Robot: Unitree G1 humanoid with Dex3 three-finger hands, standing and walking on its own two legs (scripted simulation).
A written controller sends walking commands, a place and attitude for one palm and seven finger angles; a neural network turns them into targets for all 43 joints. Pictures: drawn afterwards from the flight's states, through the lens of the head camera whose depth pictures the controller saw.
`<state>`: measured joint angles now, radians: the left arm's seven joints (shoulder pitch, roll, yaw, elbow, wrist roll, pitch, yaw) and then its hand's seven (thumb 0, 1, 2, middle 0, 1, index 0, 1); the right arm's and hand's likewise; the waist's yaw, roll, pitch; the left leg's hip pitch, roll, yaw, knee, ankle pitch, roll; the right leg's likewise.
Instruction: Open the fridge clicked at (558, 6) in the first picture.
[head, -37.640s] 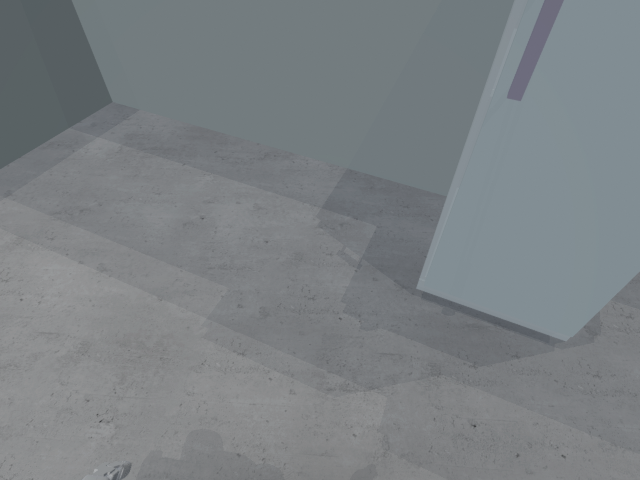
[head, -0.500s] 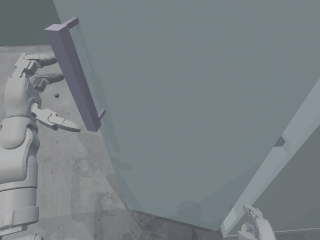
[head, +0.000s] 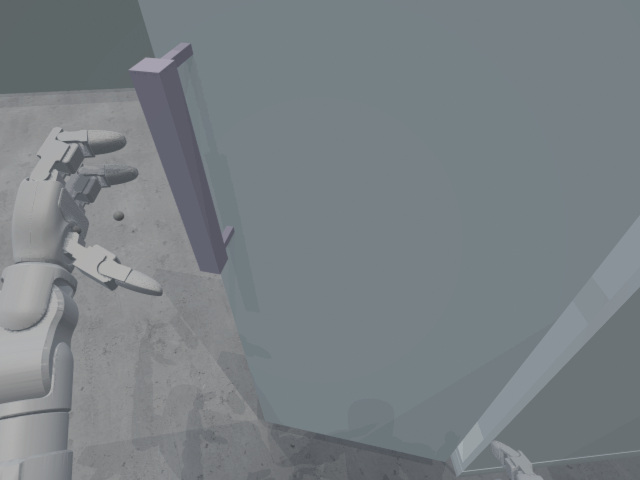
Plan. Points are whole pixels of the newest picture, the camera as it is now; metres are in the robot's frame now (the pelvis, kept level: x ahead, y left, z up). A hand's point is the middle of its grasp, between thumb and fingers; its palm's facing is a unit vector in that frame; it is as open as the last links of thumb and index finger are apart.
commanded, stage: slip the hand off the handle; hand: left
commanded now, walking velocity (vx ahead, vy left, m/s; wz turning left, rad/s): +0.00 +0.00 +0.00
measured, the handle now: (200, 173) +0.38 +0.17 +0.22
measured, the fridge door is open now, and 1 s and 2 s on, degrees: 72 72 72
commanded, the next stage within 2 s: draw the hand back to the body in 0.86 s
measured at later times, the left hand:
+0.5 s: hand (81, 273) +0.23 +0.23 +0.22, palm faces +0.30 -0.94 -0.17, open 14.7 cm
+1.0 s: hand (81, 266) +0.25 +0.24 +0.21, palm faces +0.27 -0.94 -0.18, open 14.7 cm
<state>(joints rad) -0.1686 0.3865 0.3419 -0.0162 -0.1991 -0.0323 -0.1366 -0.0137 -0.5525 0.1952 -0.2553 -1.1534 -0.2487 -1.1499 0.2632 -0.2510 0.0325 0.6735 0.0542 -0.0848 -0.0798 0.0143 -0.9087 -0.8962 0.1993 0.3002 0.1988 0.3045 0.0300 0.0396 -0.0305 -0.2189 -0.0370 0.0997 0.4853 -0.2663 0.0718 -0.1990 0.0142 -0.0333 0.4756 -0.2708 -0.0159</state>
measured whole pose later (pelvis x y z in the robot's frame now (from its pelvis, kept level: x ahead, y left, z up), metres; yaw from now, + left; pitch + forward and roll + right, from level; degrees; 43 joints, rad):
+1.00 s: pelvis -0.01 -0.03 -0.01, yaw +1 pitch -1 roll +0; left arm 0.03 0.42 0.48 -0.12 -0.32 -0.04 -0.22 -0.01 -0.55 0.19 -0.26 -1.15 -0.25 -1.15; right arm 0.18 -0.27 0.04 0.68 0.06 -0.12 -0.11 0.01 -0.91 -0.90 0.20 0.30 0.20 0.30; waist 0.05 0.05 -0.03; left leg -0.25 -0.01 0.07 0.57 -0.30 0.04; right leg -0.22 0.04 -0.06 0.55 -0.31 -0.05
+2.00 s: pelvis -0.01 -0.03 +0.01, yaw +1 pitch -6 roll +0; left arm 0.42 0.37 0.34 -0.33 -0.09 -0.11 0.13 0.00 0.26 0.59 -0.23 -0.68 -0.23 -0.67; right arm 0.22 -0.25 0.00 0.73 0.00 -0.16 -0.07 0.02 -0.91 -0.90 0.20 0.30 0.20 0.30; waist 0.05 0.07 0.05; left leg -0.07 -0.02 0.07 0.39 -0.21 0.04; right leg -0.04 0.04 -0.06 0.36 -0.21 -0.05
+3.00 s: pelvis -0.03 -0.01 +0.00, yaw +0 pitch +0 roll -1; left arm 0.58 0.42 0.35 -0.46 -0.06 -0.11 0.13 0.01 0.89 0.89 -0.22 -0.30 -0.21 -0.30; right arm 0.18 -0.25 -0.01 0.57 0.02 0.01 -0.10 0.01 -0.91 -0.90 0.20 0.30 0.20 0.30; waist 0.01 0.07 0.03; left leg -0.26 -0.02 0.09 0.48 -0.22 0.06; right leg -0.23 0.03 -0.04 0.46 -0.22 -0.03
